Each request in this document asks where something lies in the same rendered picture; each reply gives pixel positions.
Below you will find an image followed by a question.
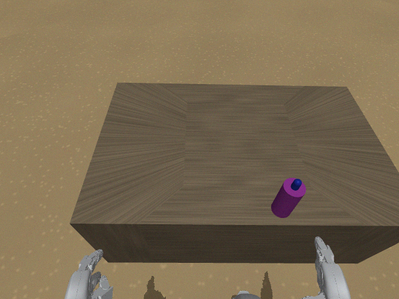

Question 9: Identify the right robot hand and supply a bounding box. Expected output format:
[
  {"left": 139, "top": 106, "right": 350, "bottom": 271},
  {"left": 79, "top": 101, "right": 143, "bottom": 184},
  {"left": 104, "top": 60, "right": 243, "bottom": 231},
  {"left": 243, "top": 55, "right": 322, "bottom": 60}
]
[{"left": 301, "top": 236, "right": 351, "bottom": 299}]

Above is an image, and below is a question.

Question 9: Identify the bottle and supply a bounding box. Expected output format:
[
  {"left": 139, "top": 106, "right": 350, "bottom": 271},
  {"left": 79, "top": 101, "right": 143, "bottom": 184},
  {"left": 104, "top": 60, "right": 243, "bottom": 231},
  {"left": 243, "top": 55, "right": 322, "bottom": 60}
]
[{"left": 271, "top": 178, "right": 306, "bottom": 218}]

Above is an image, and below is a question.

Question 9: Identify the left robot hand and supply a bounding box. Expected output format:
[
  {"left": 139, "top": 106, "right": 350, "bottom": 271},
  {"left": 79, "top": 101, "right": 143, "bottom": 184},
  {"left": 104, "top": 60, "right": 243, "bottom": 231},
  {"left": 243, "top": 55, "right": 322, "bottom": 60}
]
[{"left": 64, "top": 249, "right": 113, "bottom": 299}]

